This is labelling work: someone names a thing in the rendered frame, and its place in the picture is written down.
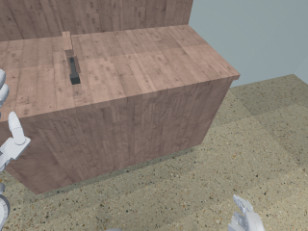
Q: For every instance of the robot right hand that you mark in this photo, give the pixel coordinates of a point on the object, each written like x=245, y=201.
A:
x=249, y=222

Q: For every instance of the tap lever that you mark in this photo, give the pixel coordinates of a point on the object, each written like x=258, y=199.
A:
x=74, y=76

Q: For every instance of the robot left forearm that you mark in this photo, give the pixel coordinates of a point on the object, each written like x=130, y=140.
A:
x=5, y=207

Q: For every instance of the robot left hand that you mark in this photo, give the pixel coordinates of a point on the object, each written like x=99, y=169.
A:
x=12, y=147

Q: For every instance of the counter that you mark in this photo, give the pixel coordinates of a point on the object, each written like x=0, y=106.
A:
x=150, y=85

